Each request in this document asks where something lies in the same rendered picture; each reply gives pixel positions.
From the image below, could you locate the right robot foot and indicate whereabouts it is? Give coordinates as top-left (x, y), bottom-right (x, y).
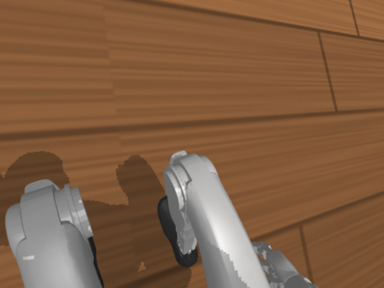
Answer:
top-left (157, 196), bottom-right (198, 267)

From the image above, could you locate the right robot arm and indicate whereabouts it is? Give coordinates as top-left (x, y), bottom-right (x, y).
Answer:
top-left (284, 275), bottom-right (318, 288)

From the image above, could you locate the left robot foot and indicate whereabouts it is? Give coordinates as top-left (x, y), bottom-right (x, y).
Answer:
top-left (88, 237), bottom-right (104, 288)

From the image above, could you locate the right robot hand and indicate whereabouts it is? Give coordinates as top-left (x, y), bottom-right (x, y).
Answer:
top-left (251, 241), bottom-right (299, 288)

